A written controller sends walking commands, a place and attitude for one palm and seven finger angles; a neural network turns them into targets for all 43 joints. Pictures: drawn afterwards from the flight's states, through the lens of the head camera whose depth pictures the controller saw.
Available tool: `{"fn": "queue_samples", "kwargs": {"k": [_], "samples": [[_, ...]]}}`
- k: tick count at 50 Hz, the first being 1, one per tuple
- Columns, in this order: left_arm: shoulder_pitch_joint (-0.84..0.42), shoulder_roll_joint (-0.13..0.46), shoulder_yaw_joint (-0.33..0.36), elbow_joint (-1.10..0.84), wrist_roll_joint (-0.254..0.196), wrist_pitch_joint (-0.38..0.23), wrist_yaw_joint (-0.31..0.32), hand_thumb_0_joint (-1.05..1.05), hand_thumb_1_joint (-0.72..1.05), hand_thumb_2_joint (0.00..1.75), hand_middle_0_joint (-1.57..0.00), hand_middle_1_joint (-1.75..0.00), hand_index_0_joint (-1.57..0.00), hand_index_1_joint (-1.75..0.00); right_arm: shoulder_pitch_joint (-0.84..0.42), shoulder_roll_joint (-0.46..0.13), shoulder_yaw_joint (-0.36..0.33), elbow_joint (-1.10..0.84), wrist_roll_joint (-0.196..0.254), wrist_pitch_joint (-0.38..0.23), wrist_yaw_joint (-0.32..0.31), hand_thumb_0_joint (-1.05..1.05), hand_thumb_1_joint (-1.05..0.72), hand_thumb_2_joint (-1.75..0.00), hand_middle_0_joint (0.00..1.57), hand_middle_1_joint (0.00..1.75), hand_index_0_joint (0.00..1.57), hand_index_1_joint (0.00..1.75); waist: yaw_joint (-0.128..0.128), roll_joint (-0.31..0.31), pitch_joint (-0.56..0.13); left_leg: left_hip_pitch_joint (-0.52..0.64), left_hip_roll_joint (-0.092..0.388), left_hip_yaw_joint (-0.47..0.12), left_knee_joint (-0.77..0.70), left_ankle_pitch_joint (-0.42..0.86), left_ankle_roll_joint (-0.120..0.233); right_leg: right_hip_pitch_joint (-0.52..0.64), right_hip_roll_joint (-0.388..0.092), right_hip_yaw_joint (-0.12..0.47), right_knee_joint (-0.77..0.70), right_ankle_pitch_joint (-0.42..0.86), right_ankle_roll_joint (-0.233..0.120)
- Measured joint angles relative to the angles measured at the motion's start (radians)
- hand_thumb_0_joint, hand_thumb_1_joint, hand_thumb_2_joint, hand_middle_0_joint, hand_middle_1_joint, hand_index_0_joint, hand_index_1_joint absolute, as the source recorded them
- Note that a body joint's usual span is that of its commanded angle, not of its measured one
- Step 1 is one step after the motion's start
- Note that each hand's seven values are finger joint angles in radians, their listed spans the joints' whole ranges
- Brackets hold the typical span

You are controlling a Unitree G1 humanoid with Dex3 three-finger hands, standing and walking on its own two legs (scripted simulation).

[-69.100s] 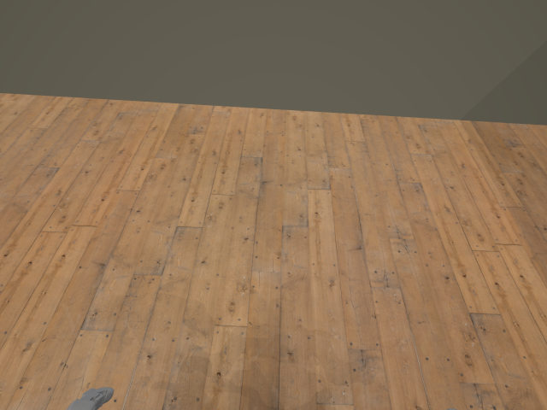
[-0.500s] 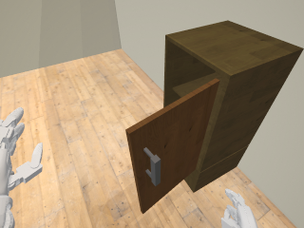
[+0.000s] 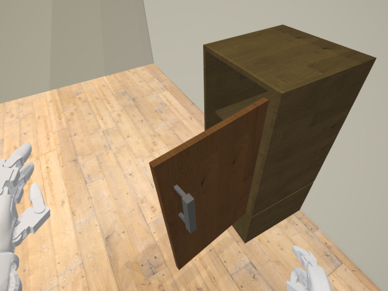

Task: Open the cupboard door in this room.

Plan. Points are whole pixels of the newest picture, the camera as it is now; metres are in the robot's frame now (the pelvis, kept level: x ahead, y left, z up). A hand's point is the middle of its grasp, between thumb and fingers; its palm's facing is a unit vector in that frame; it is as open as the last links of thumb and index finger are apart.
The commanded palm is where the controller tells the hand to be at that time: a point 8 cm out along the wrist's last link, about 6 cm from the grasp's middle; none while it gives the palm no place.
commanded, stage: step back with the hand held close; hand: left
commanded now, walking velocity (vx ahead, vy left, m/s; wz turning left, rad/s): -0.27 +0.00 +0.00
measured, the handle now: (184, 209) +0.33 +0.07 -0.05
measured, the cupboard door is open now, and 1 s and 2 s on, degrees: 100 100 100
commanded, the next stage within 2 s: stop stepping back and stand still in 1.22 s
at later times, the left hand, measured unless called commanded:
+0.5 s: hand (22, 230) +0.15 +0.28 +0.15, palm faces +0.37 -0.79 -0.48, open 7.4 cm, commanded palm +0.09 +0.32 +0.17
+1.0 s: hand out of the picture +0.06 +0.32 +0.15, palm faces +0.51 -0.76 -0.40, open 7.4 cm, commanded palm -0.01 +0.36 +0.17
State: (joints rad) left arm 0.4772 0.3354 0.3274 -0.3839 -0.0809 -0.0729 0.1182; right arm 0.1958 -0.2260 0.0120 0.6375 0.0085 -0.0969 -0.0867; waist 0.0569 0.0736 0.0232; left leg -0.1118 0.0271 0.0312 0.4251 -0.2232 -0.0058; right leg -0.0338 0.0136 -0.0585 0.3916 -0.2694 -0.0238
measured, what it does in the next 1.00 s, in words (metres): walks backwards: left foot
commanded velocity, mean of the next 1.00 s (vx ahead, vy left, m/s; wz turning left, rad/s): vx -0.30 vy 0.00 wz -0.03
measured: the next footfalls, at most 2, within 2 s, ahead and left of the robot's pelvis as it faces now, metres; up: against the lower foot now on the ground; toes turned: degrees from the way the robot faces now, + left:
left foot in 0.96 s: -0.03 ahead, +0.13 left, +0.00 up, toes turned +5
right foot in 1.42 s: -0.28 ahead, -0.08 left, +0.00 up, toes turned -3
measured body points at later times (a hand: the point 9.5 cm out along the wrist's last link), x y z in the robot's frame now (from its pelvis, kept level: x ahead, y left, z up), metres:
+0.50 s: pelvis -0.05 +0.02 -0.01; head -0.03 +0.03 +0.44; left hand +0.13 +0.32 +0.18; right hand +0.12 -0.23 -0.08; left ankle +0.01 +0.12 -0.74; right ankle -0.03 -0.10 -0.74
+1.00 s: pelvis -0.13 +0.05 -0.02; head -0.11 +0.08 +0.43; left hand +0.03 +0.36 +0.17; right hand +0.06 -0.19 -0.10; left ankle -0.07 +0.12 -0.74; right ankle -0.04 -0.09 -0.73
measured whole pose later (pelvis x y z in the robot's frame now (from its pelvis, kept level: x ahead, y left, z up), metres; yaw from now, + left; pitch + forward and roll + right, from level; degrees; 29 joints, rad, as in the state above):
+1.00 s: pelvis -0.13 +0.05 -0.02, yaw +5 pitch +0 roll -3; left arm 0.50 0.40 0.40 -0.53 -0.03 -0.19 0.18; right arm 0.18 -0.21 -0.01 0.64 -0.01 -0.04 -0.09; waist 0.00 -0.01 0.04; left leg -0.42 -0.02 0.01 0.65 -0.24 0.06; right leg -0.43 0.03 0.01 0.67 -0.29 0.02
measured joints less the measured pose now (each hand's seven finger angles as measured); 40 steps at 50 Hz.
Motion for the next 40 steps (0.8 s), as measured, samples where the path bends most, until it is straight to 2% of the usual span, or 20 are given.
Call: {"fn": "queue_samples", "kwargs": {"k": [4, 9, 13, 19, 29, 33, 38, 40], "samples": [[-0.028, 0.019, 0.034, 0.025, 0.013, -0.037, -0.005, 0.01, 0.89, 0.9, -0.21, -0.3, -0.21, -0.3, -0.013, -0.005, 0.003, -0.016, -0.001, 0.027, 0.006, 0.01, -0.91, -0.89, 0.2, 0.3, 0.2, 0.3, -0.021, 0.006, 0.0, -0.056, 0.009, -0.022, 0.028, 0.001, -0.002, -0.032, 0.011, -0.021, -0.01, 0.014, -0.003], [0.029, 0.028, 0.037, -0.02, 0.015, -0.05, -0.004, 0.01, 0.89, 0.9, -0.21, -0.3, -0.21, -0.3, -0.034, -0.015, -0.01, -0.042, -0.002, 0.069, 0.01, 0.01, -0.91, -0.89, 0.2, 0.3, 0.2, 0.3, -0.045, -0.004, 0.015, -0.111, 0.008, -0.015, 0.033, 0.015, 0.0, -0.094, 0.008, -0.014, 0.005, 0.026, 0.001], [0.085, 0.046, 0.024, -0.072, 0.013, -0.046, -0.004, 0.01, 0.89, 0.9, -0.21, -0.3, -0.21, -0.3, -0.037, -0.02, -0.025, -0.056, 0.002, 0.098, 0.001, 0.01, -0.91, -0.89, 0.2, 0.3, 0.2, 0.3, -0.054, -0.016, 0.024, -0.138, 0.001, -0.003, 0.035, 0.025, 0.008, -0.134, -0.001, -0.003, 0.027, 0.029, 0.008], [0.1, 0.097, 0.061, -0.111, 0.008, -0.049, 0.015, 0.01, 0.89, 0.9, -0.22, -0.3, -0.21, -0.3, -0.037, -0.007, -0.033, -0.066, 0.009, 0.123, -0.01, 0.01, -0.91, -0.89, 0.2, 0.3, 0.2, 0.3, -0.059, -0.041, 0.027, -0.175, -0.001, 0.006, 0.058, 0.035, 0.016, -0.176, -0.005, 0.004, 0.056, 0.039, 0.017], [0.1, 0.09, 0.074, -0.133, 0.021, -0.078, 0.038, 0.01, 0.89, 0.9, -0.21, -0.3, -0.21, -0.3, -0.022, 0.007, -0.014, -0.084, 0.003, 0.099, -0.006, 0.01, -0.91, -0.89, 0.2, 0.3, 0.2, 0.3, -0.069, -0.056, 0.014, -0.245, -0.007, 0.005, 0.091, 0.069, 0.039, -0.239, -0.012, 0.003, 0.079, 0.079, 0.031], [0.098, 0.09, 0.08, -0.138, 0.038, -0.093, 0.039, 0.01, 0.89, 0.9, -0.22, -0.3, -0.21, -0.3, -0.004, 0.011, -0.009, -0.083, -0.005, 0.079, -0.006, 0.01, -0.91, -0.89, 0.2, 0.3, 0.2, 0.3, -0.071, -0.054, 0.02, -0.276, -0.013, -0.013, 0.11, 0.08, 0.046, -0.266, 0.002, 0.016, 0.111, 0.055, 0.039], [0.078, 0.098, 0.106, -0.146, 0.048, -0.112, 0.04, 0.01, 0.89, 0.9, -0.22, -0.3, -0.21, -0.3, 0.014, 0.021, -0.008, -0.07, -0.01, 0.054, -0.002, 0.01, -0.91, -0.89, 0.2, 0.3, 0.2, 0.3, -0.071, -0.058, 0.036, -0.312, -0.026, -0.037, 0.138, 0.09, 0.048, -0.291, 0.026, 0.046, 0.15, 0.058, 0.028], [0.08, 0.091, 0.11, -0.153, 0.048, -0.12, 0.041, 0.01, 0.89, 0.9, -0.22, -0.3, -0.21, -0.3, 0.017, 0.021, -0.009, -0.058, -0.012, 0.048, 0.003, 0.01, -0.91, -0.89, 0.2, 0.3, 0.21, 0.3, -0.065, -0.055, 0.035, -0.332, -0.026, -0.038, 0.168, 0.044, 0.043, -0.297, 0.027, 0.044, 0.153, 0.071, 0.021]]}}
